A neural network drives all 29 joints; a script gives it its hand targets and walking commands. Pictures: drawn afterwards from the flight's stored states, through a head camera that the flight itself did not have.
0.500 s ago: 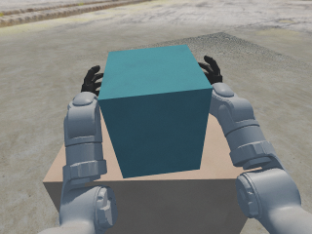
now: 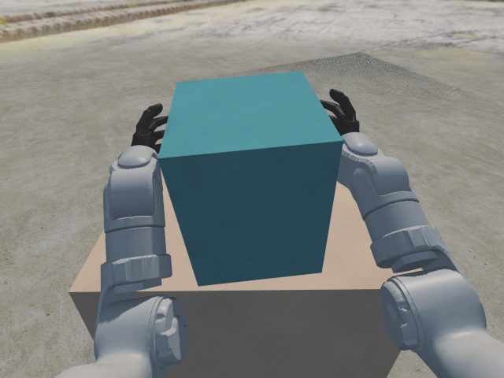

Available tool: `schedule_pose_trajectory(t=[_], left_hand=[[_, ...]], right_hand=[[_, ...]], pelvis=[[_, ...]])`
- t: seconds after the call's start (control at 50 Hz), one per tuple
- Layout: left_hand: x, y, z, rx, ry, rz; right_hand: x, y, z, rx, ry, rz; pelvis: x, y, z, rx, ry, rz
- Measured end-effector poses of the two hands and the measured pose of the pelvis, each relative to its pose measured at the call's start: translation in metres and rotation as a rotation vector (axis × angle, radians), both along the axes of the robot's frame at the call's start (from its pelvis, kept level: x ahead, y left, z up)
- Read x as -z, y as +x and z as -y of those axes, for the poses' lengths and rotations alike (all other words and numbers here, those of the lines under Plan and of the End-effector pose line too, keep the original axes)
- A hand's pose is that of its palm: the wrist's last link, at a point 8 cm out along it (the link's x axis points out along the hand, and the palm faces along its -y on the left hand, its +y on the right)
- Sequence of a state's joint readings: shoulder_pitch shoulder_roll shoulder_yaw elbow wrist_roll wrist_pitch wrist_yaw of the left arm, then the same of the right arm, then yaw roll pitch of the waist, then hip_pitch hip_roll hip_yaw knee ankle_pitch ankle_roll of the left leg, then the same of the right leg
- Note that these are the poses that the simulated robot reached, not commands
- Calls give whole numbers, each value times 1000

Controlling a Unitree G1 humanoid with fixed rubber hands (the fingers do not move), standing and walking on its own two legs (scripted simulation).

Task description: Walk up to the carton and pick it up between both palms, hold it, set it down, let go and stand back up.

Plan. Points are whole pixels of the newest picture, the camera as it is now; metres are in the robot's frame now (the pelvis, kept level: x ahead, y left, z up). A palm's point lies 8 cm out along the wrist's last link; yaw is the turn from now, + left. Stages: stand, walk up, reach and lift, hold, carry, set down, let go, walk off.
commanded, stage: hold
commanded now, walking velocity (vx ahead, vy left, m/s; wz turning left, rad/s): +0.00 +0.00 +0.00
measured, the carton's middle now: (250, 178) +0.36 +0.00 +0.21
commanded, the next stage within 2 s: none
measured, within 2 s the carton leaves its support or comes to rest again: neither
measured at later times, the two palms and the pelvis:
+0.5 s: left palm (147, 154) +0.37 +0.15 +0.26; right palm (343, 140) +0.37 -0.14 +0.27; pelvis +0.00 +0.00 +0.00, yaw +0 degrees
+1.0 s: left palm (144, 155) +0.36 +0.15 +0.26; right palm (341, 142) +0.36 -0.14 +0.27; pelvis +0.00 +0.01 +0.00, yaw +0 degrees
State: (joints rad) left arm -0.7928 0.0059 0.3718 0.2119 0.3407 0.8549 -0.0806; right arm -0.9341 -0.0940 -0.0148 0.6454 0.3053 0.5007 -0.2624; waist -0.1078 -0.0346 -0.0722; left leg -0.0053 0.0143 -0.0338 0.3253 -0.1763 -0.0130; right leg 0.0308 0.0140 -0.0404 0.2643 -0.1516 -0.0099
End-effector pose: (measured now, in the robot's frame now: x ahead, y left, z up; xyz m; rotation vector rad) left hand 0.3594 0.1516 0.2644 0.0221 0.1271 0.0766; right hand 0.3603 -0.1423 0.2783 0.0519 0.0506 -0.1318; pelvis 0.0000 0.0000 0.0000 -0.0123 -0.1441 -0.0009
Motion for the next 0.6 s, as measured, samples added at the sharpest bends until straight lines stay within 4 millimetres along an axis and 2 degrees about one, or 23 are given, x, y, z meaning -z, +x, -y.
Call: schedule_pose_trajectory(t=[0.24, 0.44, 0.6], left_hand=[[2, 3, 1, -5, 32, -9], [-1, 4, 3, -5, 24, -7], [3, 10, -3, -11, 8, -21]], right_hand=[[7, 5, 1, -6, 22, -8], [5, 6, 3, -4, 10, -7], [1, 13, -3, -11, 1, -22]], pelvis=[[0, -2, -3, -2, -2, 0], [0, -1, 0, -2, -1, -6], [0, 0, 2, -6, 0, -20]])
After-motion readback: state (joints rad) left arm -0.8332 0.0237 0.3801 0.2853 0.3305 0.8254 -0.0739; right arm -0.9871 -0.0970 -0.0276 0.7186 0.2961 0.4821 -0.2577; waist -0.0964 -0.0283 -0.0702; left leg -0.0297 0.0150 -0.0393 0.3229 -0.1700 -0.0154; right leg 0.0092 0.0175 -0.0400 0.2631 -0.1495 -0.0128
